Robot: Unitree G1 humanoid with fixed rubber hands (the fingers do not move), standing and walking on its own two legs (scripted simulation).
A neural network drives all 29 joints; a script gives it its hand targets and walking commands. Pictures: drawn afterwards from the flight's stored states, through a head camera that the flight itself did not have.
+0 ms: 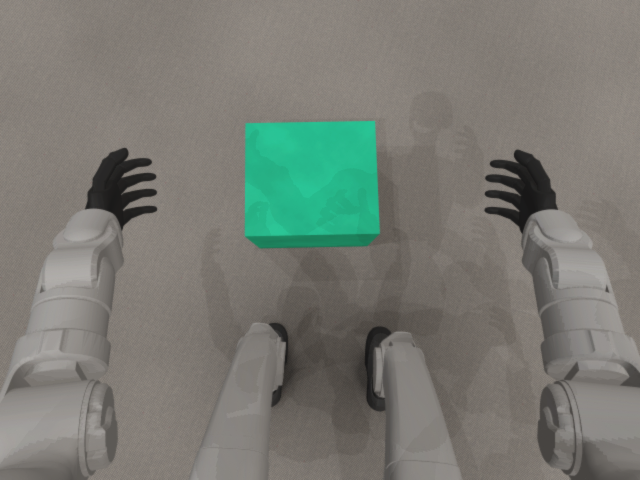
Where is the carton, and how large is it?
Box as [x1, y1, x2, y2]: [245, 121, 379, 247]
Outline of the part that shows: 374,121 245,123 245,236 259,247 367,245 379,233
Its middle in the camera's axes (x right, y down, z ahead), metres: -0.02 -0.12 +0.95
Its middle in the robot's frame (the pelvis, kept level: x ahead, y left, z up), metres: +0.55 +0.06 -0.56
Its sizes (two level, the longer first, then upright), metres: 0.288 0.254 0.219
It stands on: the floor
